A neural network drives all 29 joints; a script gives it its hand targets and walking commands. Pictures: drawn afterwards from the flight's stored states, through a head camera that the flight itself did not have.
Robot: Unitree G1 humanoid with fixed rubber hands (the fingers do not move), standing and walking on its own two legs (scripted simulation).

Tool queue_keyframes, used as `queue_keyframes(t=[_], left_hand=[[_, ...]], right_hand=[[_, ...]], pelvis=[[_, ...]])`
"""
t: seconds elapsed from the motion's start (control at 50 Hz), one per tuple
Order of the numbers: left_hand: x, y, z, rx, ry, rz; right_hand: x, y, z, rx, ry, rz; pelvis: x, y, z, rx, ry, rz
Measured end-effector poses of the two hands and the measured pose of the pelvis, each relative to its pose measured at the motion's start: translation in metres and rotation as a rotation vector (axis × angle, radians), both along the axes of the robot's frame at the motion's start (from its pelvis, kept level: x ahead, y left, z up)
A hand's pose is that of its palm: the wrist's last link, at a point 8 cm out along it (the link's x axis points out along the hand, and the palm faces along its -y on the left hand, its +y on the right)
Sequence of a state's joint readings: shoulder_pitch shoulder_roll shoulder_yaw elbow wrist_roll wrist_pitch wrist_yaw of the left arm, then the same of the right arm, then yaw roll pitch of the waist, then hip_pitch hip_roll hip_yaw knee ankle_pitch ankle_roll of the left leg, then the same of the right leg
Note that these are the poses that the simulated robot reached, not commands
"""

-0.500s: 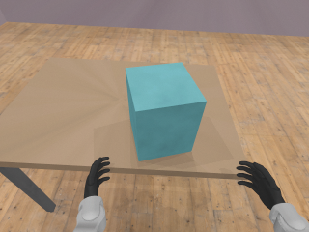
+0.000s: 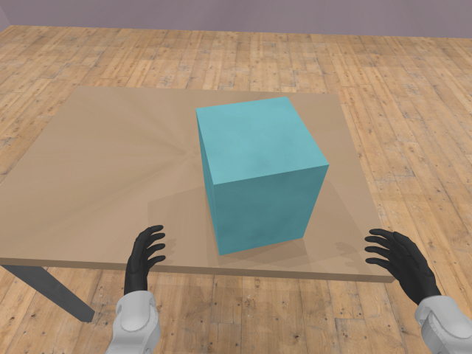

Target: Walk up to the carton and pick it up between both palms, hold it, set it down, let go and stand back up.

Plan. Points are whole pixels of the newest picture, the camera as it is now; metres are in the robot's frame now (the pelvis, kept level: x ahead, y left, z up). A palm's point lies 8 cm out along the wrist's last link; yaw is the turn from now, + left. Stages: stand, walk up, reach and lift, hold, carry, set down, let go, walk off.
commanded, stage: reach and lift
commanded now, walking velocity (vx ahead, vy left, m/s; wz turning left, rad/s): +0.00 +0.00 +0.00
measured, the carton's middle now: (252, 177) +0.46 +0.00 +0.00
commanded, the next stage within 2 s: none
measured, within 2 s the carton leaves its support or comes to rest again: neither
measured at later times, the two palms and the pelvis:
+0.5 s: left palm (155, 218) +0.29 +0.16 +0.09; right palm (402, 221) +0.31 -0.24 +0.07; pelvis -0.01 -0.01 +0.00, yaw +0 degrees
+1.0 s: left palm (148, 175) +0.34 +0.17 +0.14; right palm (388, 174) +0.38 -0.22 +0.11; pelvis -0.01 -0.01 +0.00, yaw +0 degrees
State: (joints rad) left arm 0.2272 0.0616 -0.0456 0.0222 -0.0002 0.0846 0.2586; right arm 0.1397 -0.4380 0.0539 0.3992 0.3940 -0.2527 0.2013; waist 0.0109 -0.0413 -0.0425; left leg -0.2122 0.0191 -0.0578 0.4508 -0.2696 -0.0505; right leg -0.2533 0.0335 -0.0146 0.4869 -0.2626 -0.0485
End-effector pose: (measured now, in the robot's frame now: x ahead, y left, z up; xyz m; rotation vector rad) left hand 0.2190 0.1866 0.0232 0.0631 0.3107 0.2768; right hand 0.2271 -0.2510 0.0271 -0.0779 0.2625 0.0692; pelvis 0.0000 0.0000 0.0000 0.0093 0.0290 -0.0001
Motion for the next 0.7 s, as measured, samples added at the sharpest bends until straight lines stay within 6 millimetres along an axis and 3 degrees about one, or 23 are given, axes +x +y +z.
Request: queue_keyframes(t=[0.14,0.38,0.7], left_hand=[[0.019,-0.006,0.023,0.002,-0.05,-0.028],[0.063,-0.026,0.063,0.026,-0.068,-0.069],[0.08,-0.005,0.064,0.013,0.005,0.009]], right_hand=[[0.013,0.007,0.011,0.021,-0.004,0.011],[0.06,0.01,0.031,0.055,0.013,0.014],[0.106,0.024,0.07,0.02,-0.049,0.011]], pelvis=[[-0.01,0.0,0.0,0.0,-0.012,0.0],[-0.015,-0.007,0.001,0.009,-0.008,-0.001],[-0.008,-0.006,0.003,0.007,0.011,-0.001]])
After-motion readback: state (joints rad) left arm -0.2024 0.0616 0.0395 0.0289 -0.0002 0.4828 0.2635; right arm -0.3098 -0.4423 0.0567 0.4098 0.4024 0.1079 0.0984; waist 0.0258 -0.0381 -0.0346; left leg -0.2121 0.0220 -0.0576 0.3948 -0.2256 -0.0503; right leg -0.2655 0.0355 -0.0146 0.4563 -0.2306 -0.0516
